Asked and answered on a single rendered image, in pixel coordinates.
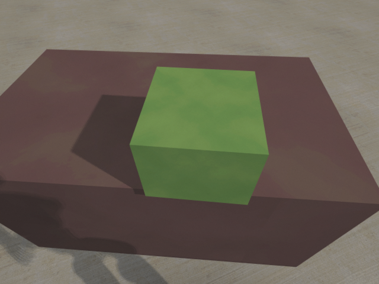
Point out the pedestal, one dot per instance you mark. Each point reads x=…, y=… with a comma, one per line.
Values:
x=68, y=179

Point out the carton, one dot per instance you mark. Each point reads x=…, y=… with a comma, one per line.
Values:
x=200, y=135

